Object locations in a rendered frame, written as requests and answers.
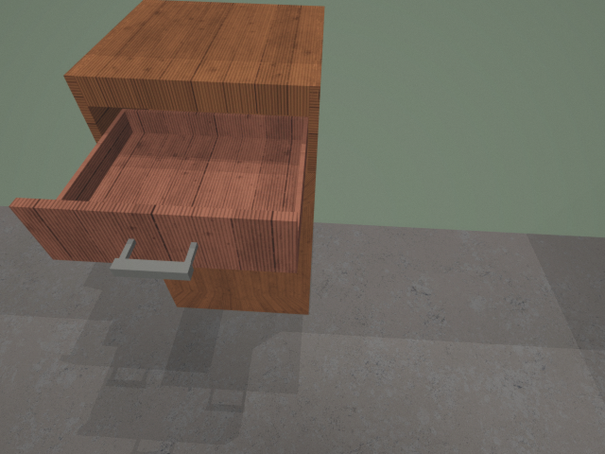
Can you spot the drawer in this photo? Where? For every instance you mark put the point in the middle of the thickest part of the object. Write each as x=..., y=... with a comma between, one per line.
x=231, y=182

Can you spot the handle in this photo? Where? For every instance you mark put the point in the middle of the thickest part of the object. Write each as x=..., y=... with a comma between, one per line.
x=155, y=269

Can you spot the cabinet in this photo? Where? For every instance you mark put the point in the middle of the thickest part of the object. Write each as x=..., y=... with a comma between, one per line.
x=212, y=57

